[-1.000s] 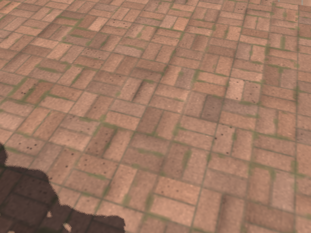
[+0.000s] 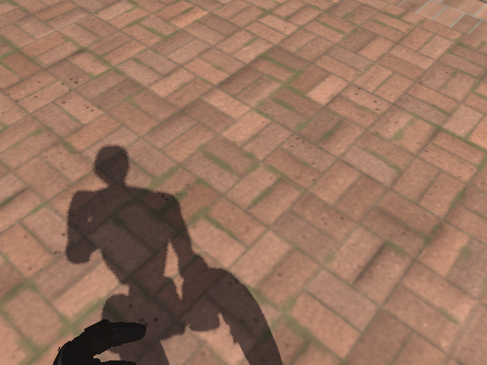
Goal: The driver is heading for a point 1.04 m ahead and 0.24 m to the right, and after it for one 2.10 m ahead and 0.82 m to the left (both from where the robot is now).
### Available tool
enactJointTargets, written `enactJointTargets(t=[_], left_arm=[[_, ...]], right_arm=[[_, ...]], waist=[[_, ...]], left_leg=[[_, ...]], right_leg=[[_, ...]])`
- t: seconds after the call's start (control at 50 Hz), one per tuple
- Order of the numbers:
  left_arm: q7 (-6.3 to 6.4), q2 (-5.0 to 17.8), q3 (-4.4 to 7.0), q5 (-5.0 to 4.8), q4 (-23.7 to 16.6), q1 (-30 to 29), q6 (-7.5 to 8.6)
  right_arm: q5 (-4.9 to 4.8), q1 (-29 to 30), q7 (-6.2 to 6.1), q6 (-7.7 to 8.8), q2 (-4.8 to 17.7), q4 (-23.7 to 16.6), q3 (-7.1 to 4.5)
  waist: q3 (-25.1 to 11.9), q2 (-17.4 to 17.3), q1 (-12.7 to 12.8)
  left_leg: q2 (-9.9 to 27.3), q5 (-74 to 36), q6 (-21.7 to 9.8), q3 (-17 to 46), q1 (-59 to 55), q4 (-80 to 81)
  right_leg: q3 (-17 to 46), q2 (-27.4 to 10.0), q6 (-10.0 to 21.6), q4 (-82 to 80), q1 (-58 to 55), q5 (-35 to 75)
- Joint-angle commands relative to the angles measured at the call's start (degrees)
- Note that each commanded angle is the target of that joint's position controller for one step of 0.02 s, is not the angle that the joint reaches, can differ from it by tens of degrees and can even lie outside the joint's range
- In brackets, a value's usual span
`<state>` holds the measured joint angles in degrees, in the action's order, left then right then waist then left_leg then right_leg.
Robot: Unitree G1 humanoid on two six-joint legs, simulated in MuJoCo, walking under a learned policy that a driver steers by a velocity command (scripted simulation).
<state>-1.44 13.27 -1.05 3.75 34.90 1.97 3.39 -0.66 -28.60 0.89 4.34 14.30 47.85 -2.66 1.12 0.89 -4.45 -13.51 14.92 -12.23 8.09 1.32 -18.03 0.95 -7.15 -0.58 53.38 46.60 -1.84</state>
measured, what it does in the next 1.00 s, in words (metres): walks ahead, turning right: right foot, then left foot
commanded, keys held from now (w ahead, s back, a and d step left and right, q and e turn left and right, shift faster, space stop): w+shift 0.12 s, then w+e+shift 0.24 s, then e+shift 0.64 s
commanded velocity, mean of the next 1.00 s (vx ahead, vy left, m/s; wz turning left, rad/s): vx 0.58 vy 0.00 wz -0.53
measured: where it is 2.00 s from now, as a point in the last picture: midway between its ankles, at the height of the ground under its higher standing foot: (218, 273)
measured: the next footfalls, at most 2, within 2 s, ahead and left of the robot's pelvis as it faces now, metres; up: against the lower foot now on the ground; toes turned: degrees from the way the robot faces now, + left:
right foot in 0.20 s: +0.39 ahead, -0.06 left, +0.00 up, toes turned +3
left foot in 0.56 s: +0.76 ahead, +0.16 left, +0.00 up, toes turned -12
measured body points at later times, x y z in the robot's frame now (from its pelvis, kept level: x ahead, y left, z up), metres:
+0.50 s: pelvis +0.47 +0.02 +0.00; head +0.51 +0.03 +0.45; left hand +0.38 +0.30 -0.12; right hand +0.75 -0.18 -0.03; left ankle +0.68 +0.18 -0.69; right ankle +0.35 -0.06 -0.73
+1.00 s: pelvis +0.69 +0.01 -0.02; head +0.71 -0.02 +0.43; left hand +1.02 +0.12 -0.08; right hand +0.60 -0.28 -0.15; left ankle +0.72 +0.17 -0.71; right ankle +0.73 -0.10 -0.74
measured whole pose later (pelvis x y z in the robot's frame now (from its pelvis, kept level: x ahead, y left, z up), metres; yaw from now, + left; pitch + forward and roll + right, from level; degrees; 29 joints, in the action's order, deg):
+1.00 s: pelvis +0.69 +0.01 -0.02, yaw -34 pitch +0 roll +1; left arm -2.2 17.9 4.2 1.6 33.9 5.3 -2.0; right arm 0.7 -15.5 -0.2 0.6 18.1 42.3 -3.8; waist 3.6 -1.3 -1.7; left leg 10.8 29.2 4.1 -13.3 16.1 -49.5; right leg -3.6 1.5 6.3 38.9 27.7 -11.3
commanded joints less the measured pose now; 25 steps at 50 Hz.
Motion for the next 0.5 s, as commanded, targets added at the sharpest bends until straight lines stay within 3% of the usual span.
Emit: enactJointTargets(t=[0.02, 0.06, 0.08, 0.12, 0.16, 0.18, 0.2, 0.22, 0.24, 0.26, 0.28, 0.3, 0.32, 0.36, 0.38, 0.42, 0.44, 0.46, 0.5], left_arm=[[-0.67, 2.4, 0.15, -0.86, -3.7, -7.1, 0.56], [-0.60, 2.8, -0.04, -1.58, -4.0, -10.4, 0.87], [-0.55, 3.3, 0.02, -1.85, -3.9, -10.5, 1.00], [0.00, 6.3, 0.98, -2.39, -3.2, -7.8, 1.22], [1.14, 12.1, 3.23, -3.66, 1.7, 6.5, 1.18], [2.06, 13.9, 4.37, -4.26, 6.2, 20.5, 1.06], [3.03, 16.0, 5.87, -3.96, 10.2, 35.7, 0.60], [2.19, 16.8, 5.82, -1.96, 11.7, 33.2, 0.51], [1.34, 13.3, 6.34, -2.20, 10.6, 27.8, 0.65], [1.34, 9.1, 5.56, -2.53, 10.0, 23.9, 0.90], [1.19, 5.5, 4.89, -2.48, 11.1, 22.5, 0.92], [1.49, 5.1, 4.66, -2.50, 12.1, 22.2, 1.47], [1.83, 5.6, 4.60, -2.61, 12.8, 22.4, 1.94], [1.71, 8.9, 5.36, -3.00, 13.0, 21.2, 2.81], [1.73, 10.1, 5.68, -2.98, 12.1, 19.5, 2.99], [1.51, 11.7, 6.46, -3.11, 11.8, 18.8, 2.73], [0.98, 12.3, 6.90, -3.66, 12.5, 21.4, 2.67], [0.54, 13.0, 7.26, -4.19, 13.0, 23.4, 2.39], [0.56, 13.1, 7.62, -4.70, 13.6, 26.4, 1.49]], right_arm=[[-0.69, -4.8, -0.59, 1.44, 6.4, -0.6, -1.21], [-0.16, -6.5, -1.19, 1.37, 6.6, 0.8, -0.98], [0.23, -6.1, -1.52, 1.36, 6.9, 1.1, -0.85], [0.90, -4.4, -2.37, 1.66, 9.8, 1.3, -1.38], [2.73, -1.3, -3.10, 1.41, 12.7, 1.3, -2.25], [3.50, 4.4, -3.22, 0.95, 13.7, 0.3, -2.70], [3.55, 12.9, -3.44, 1.11, 13.5, -2.2, -2.84], [0.65, 4.7, -2.42, 2.03, 3.3, -4.7, -0.42], [1.07, 3.5, -2.45, 1.98, 6.0, -4.4, 0.36], [2.27, 10.5, -1.73, 2.32, 7.1, -6.0, 0.60], [3.46, 14.8, -0.89, 2.77, 6.8, -7.4, 0.94], [4.66, 17.4, -0.28, 2.44, 5.5, -9.1, 1.46], [5.68, 17.3, 0.27, 1.61, 4.2, -10.0, 2.13], [5.99, 18.9, 0.92, 0.57, 3.5, -12.7, 3.17], [5.26, 21.9, 1.16, 0.85, 4.2, -14.4, 3.54], [3.37, 26.9, 1.88, 1.53, 1.8, -16.0, 4.86], [2.62, 27.4, 1.79, 1.57, 1.5, -15.8, 4.86], [2.40, 26.9, 1.29, 1.42, 2.4, -15.5, 4.47], [2.92, 25.5, -0.03, 1.36, 5.3, -14.8, 3.48]], waist=[[4.1, -1.6, -1.8], [2.8, -2.5, -3.2], [2.0, -3.3, -2.7], [-1.4, -6.2, 0.2], [-6.9, -6.2, 8.1], [-10.2, -5.4, 15.8], [-15.2, 0.0, 24.7], [-19.2, 18.8, 12.5], [-19.0, 6.5, 12.2], [-10.7, 1.3, 11.1], [-3.4, -5.4, 8.8], [1.0, -6.8, 6.3], [3.0, -6.1, 3.9], [5.9, -2.5, 1.3], [7.6, -2.0, 1.2], [7.7, -0.6, 2.3], [5.4, 0.3, 4.0], [3.4, 1.5, 4.8], [-0.3, 2.2, 5.6]], left_leg=[[12.6, -43.7, 6.5, 8.4, 8.0, 8.1], [13.2, -52.1, 7.6, 7.6, 1.9, 8.3], [13.5, -59.4, 8.2, 6.8, -0.5, 6.8], [16.4, -74.2, 9.2, 7.5, -5.3, 1.3], [18.9, -83.2, 10.0, 5.8, -9.9, -13.0], [18.1, -82.0, 10.5, 3.1, -4.9, -28.3], [12.5, -53.5, 10.8, -1.0, 7.9, -55.7], [2.3, 15.9, 14.7, -0.9, 36.5, -73.8], [8.3, 11.0, 12.3, 2.4, 46.2, -76.1], [12.0, 6.9, 11.5, 3.4, 47.9, -72.2], [13.3, 4.0, 10.3, 1.7, 45.9, -65.4], [14.6, 3.5, 10.6, 1.6, 43.5, -61.4], [15.2, 4.1, 11.2, 0.3, 41.2, -58.3], [17.7, 4.6, 12.2, -1.8, 39.1, -48.2], [18.0, 0.9, 13.1, -3.9, 35.4, -40.3], [15.0, -10.3, 14.1, -8.6, 18.9, -24.1], [12.7, -17.9, 14.3, -9.8, 13.2, -21.9], [11.4, -21.4, 14.1, -9.6, 11.4, -19.2], [9.6, -21.8, 13.7, -8.5, 8.5, -12.8]], right_leg=[[-6.9, 5.0, 1.8, -11.4, -9.5, 11.9], [-8.5, 7.7, 3.4, -17.0, -11.8, 13.2], [-9.1, 9.4, 4.3, -19.9, -14.3, 12.5], [-8.0, 12.2, 5.7, -22.7, -22.1, 9.1], [-6.9, 13.2, 7.2, -24.6, -32.6, 3.1], [-5.5, 10.8, 9.1, -27.8, -44.3, 3.6], [0.7, 3.7, 13.9, -23.1, -59.3, -2.9], [33.9, -12.7, 25.1, -20.6, -79.3, 8.3], [46.1, -13.3, 29.7, -29.9, -76.3, -17.0], [43.6, -11.8, 27.4, -35.5, -66.5, -26.0], [37.9, -8.6, 24.0, -38.7, -54.7, -23.9], [33.3, -5.5, 21.8, -39.7, -45.8, -19.5], [30.7, -2.6, 20.4, -41.7, -39.1, -19.5], [26.7, 0.1, 19.6, -44.6, -29.6, -17.6], [23.7, 1.5, 19.1, -45.6, -24.1, -7.2], [15.6, 6.0, 15.2, -44.7, -14.0, 11.4], [15.0, 6.6, 13.2, -43.1, -14.3, 16.6], [14.9, 7.1, 11.5, -40.4, -17.9, 19.8], [15.8, 8.9, 7.8, -31.9, -26.2, 22.7]])
Velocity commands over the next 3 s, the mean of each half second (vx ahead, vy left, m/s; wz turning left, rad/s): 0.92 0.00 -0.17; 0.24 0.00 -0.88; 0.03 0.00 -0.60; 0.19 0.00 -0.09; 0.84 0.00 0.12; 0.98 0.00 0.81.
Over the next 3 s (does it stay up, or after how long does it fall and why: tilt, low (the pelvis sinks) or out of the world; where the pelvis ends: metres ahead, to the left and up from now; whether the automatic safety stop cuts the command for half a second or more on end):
stays up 1.26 -0.48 -0.03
